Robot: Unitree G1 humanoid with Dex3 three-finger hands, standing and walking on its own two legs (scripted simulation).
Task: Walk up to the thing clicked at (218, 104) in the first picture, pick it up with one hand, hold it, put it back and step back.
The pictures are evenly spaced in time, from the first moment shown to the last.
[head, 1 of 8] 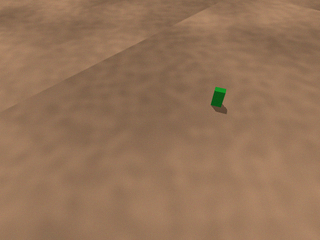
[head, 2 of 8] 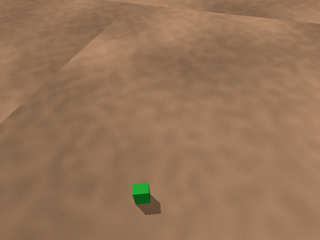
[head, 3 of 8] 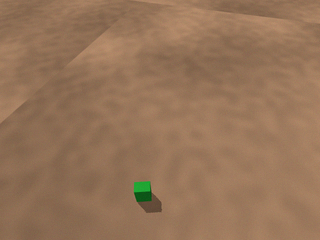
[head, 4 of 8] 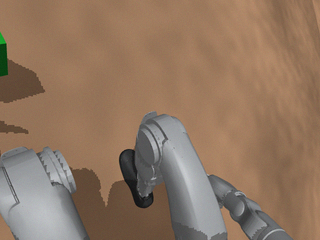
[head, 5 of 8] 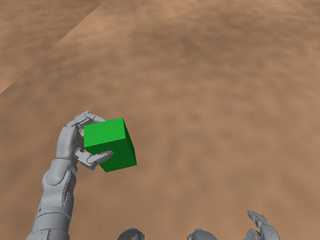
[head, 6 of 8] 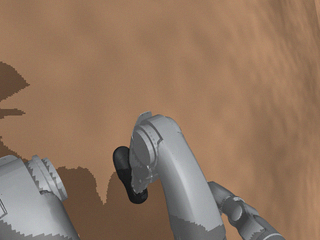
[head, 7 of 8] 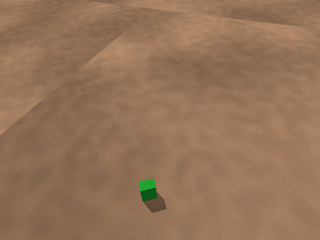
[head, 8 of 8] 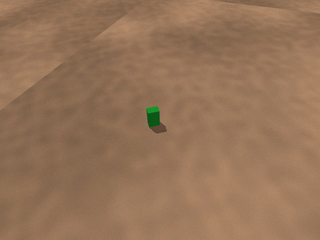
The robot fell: no
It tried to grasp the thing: yes
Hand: left
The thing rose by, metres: 0.66
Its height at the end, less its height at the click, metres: +0.00
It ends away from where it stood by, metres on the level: 0.01
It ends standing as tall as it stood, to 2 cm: yes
